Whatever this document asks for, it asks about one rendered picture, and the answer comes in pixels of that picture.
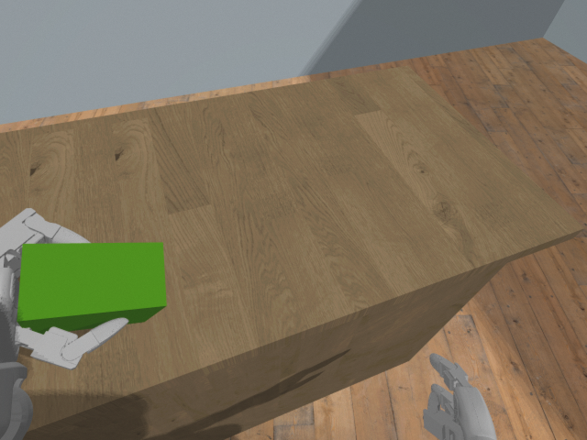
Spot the robot left forearm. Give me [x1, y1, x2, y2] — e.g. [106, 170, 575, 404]
[0, 362, 33, 440]

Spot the robot right hand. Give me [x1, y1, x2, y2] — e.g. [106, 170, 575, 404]
[423, 353, 497, 440]

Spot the sponge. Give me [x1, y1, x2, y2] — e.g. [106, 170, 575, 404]
[17, 242, 167, 335]

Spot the robot left hand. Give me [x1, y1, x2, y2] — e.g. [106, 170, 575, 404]
[0, 208, 129, 370]

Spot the table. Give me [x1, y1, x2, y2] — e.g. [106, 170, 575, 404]
[0, 66, 584, 440]

